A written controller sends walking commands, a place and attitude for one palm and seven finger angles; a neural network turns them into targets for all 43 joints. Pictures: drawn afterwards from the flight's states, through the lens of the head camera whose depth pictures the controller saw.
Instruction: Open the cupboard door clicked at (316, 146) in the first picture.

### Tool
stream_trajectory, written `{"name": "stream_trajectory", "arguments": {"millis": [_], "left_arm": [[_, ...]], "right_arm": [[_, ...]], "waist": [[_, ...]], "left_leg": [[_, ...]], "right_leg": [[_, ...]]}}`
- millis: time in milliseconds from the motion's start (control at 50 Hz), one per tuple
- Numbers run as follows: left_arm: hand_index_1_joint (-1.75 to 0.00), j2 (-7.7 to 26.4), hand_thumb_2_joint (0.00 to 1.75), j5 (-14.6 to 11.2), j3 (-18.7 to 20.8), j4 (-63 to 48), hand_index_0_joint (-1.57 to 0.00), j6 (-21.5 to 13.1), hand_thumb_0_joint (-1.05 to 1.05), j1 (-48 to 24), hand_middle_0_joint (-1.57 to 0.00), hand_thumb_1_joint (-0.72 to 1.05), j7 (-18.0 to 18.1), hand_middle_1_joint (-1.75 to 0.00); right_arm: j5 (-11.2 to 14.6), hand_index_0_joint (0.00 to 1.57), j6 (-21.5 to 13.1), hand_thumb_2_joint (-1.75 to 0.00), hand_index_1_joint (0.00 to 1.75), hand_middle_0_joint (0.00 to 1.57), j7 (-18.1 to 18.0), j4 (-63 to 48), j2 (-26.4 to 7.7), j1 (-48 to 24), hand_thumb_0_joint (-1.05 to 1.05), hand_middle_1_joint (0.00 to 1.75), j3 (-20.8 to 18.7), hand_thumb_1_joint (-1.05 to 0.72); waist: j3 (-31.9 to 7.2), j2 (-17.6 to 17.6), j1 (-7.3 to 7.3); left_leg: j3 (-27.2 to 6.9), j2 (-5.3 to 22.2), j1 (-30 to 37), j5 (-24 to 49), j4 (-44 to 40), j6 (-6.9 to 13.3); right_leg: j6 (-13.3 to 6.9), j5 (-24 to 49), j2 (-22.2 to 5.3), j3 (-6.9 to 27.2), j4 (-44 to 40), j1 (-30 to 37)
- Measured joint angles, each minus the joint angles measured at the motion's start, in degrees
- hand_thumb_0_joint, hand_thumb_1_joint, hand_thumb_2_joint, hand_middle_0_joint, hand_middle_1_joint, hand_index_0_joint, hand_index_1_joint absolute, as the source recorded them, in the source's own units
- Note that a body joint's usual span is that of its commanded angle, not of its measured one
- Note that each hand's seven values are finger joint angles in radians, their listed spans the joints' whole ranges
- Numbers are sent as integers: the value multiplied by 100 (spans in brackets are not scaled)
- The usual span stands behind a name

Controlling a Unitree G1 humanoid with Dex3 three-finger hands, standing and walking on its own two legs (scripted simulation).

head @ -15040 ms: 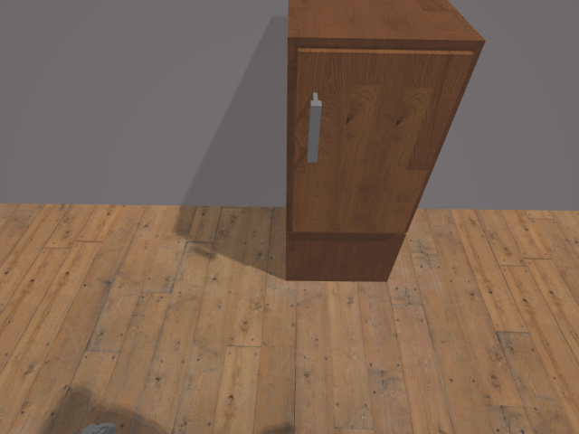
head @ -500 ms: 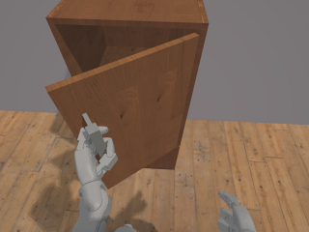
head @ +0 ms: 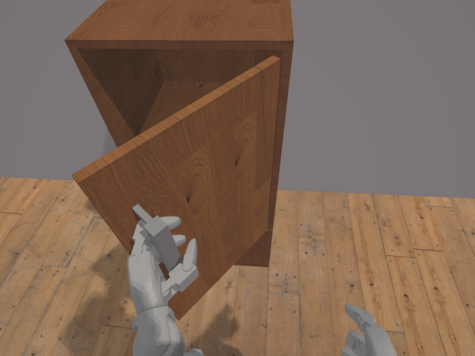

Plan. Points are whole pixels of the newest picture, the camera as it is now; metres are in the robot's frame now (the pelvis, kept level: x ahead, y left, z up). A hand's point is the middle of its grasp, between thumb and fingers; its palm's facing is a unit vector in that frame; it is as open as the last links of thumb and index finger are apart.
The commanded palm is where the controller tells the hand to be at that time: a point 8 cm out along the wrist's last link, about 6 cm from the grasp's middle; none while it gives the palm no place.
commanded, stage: open thumb and fingers to let go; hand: left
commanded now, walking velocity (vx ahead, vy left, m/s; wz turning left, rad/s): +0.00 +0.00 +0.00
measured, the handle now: (160, 243) +0.29 +0.14 +0.06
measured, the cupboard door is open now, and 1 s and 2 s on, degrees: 52 51 51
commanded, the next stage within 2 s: slide the hand sideways off the handle in 0.58 s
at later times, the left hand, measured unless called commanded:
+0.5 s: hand (182, 260) +0.26 +0.10 +0.06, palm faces +0.32 -0.95 +0.01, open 14.5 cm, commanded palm +0.21 +0.16 +0.06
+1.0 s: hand (171, 278) +0.23 +0.11 +0.06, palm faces -0.14 -0.99 +0.05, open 16.2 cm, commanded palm +0.20 +0.17 +0.06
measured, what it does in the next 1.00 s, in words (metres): shifts its weight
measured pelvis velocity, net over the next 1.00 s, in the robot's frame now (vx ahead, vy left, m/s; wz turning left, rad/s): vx -0.01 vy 0.05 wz -0.04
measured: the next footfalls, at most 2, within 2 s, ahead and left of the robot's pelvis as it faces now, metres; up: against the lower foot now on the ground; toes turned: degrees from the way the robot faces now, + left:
none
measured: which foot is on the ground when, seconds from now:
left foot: down 0.00-1.00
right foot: down 0.00-1.00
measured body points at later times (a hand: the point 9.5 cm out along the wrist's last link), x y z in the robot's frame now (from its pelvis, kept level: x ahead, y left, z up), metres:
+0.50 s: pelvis -0.01 +0.01 +0.00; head +0.03 -0.01 +0.45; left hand +0.24 +0.15 +0.06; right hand +0.16 -0.22 -0.10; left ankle +0.03 +0.16 -0.68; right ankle -0.03 -0.05 -0.68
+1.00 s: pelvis -0.01 +0.05 -0.01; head +0.03 +0.04 +0.44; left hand +0.23 +0.16 +0.06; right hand +0.15 -0.18 -0.09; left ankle +0.03 +0.16 -0.68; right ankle -0.03 -0.05 -0.68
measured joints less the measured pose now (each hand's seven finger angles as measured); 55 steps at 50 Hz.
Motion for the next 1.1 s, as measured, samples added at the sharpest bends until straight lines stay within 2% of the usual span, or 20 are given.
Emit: {"name": "stream_trajectory", "arguments": {"millis": [160,240,320,520,700,720,740,780,840,880,940,1020,1100], "left_arm": [[-127,99,54,-210,187,135,-37,-196,1,-46,-34,7,-224,-126],[-124,96,44,-232,189,177,-36,-276,0,-63,-32,-17,-239,-123],[-118,83,37,-214,162,203,-35,-313,0,-69,-31,-33,-249,-117],[-81,36,30,-94,42,260,-30,-280,-1,-188,-27,-48,-144,-81],[-58,44,30,62,-237,169,-40,-197,-1,-175,-36,-50,-38,-62],[-56,65,30,114,-240,142,-40,-202,-1,-160,-36,-50,-117,-60],[-54,145,30,113,-212,109,-38,-250,-1,-138,-36,-49,-377,-58],[-50,451,30,22,-140,48,-33,-375,-1,-130,-33,-49,-1142,-53],[-43,932,30,-381,-84,-64,-25,-428,-2,-155,-28,-49,-2292,-45],[-39,1032,30,-689,-84,-145,-21,-344,-2,-146,-24,-50,-2707,-41],[-36,887,30,-886,-81,-279,-18,-195,-2,-45,-20,-50,-2764,-36],[-34,698,30,-649,-167,-502,-18,-91,-2,142,-17,-50,-2481,-33],[-33,697,30,-485,-225,-782,-18,-91,-2,446,-15,-50,-2336,-31]], "right_arm": [[27,20,5,-90,30,20,-9,5,-46,13,2,30,-45,-91],[34,20,5,-90,30,20,-10,13,-63,1,2,30,-77,-91],[36,20,22,-90,30,20,-12,12,-58,-11,2,30,-86,-91],[32,20,53,-90,30,20,-12,-38,20,-74,1,30,-32,-91],[33,20,51,-90,30,20,20,-126,49,-114,1,30,28,-91],[46,20,37,-90,30,20,31,-134,39,-124,1,30,54,-91],[64,20,24,-90,30,20,40,-161,27,-119,1,30,73,-91],[116,20,4,-90,30,20,31,-239,-5,-85,1,30,84,-91],[246,20,-37,-90,30,21,-14,-356,-73,-29,1,30,87,-91],[333,20,-81,-90,30,21,-50,-435,-113,16,1,30,87,-91],[388,20,-137,-90,30,20,-63,-551,-131,102,1,30,87,-91],[357,20,-151,-90,30,20,2,-712,-108,230,2,30,83,-91],[328,20,-97,-90,30,20,76,-847,-68,300,2,30,100,-91]], "waist": [[47,16,-49],[52,17,-51],[44,8,-42],[47,4,-27],[74,34,-1],[76,29,-9],[78,20,-7],[101,22,16],[174,84,17],[217,137,-3],[225,147,-39],[169,78,-79],[140,24,-114]], "left_leg": [[-12,11,34,80,-113,29],[-3,5,16,80,-104,25],[16,-2,12,72,-91,9],[56,-23,-18,41,-29,-6],[66,-49,-79,-19,102,70],[69,-62,-107,-25,126,87],[73,-74,-149,-30,158,105],[75,-88,-231,-50,244,134],[73,-95,-282,-87,354,175],[89,-91,-272,-103,383,206],[151,-89,-260,-112,376,255],[232,-98,-311,-141,410,306],[280,-88,-354,-209,493,336]], "right_leg": [[-40,85,36,21,-82,1],[-30,91,37,46,-62,-30],[-10,92,30,72,-47,-43],[82,106,3,121,-45,-54],[180,119,-23,134,-44,-49],[193,114,-37,137,-22,-74],[205,107,-51,139,12,-114],[224,91,-67,140,85,-186],[265,82,-75,139,139,-206],[299,99,-71,156,123,-183],[352,130,-75,218,93,-182],[401,122,-93,299,135,-259],[428,80,-88,348,205,-313]]}}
